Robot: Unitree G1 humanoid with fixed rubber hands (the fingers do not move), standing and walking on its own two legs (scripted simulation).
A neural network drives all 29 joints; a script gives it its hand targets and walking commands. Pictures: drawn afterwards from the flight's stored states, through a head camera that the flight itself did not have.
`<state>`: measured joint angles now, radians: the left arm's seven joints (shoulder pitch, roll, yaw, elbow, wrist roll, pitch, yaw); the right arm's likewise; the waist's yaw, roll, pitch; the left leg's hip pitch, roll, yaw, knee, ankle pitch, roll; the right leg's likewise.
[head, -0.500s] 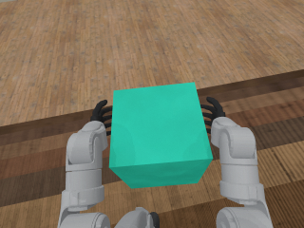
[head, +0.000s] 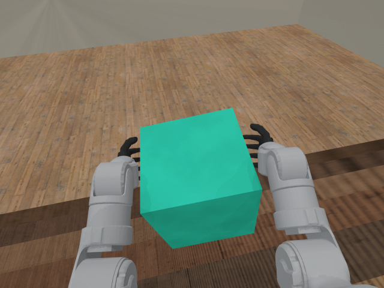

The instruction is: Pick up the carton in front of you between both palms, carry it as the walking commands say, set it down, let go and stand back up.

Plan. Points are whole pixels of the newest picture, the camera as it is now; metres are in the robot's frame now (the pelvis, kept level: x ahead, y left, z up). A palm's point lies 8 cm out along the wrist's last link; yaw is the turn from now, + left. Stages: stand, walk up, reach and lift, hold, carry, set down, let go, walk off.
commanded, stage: carry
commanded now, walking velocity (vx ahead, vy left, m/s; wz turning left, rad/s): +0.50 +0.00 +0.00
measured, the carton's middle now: (200, 183) +0.35 +0.00 +0.04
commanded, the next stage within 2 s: none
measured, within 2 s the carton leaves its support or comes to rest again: neither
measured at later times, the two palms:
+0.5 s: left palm (169, 126) +0.68 +0.10 -0.04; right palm (250, 123) +0.68 -0.20 -0.04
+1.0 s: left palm (184, 119) +1.04 +0.06 -0.28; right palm (237, 113) +1.07 -0.23 -0.28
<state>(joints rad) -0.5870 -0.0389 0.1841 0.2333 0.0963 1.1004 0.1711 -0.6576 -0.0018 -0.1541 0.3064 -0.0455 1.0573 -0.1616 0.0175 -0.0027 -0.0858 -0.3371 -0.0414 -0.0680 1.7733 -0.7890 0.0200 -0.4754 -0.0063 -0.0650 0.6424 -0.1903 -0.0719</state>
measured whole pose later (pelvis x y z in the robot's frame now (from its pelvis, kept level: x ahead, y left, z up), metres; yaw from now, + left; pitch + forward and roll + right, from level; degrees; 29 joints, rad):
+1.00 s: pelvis +0.71 -0.12 -0.38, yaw +1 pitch +1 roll +0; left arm -0.62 -0.02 0.15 0.32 0.03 1.09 0.23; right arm -0.62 0.02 -0.21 0.32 -0.09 1.05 -0.15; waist 0.08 0.00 -0.06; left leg -0.60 -0.03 -0.08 1.59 -0.52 0.03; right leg -0.45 0.10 -0.11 0.84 -0.41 -0.14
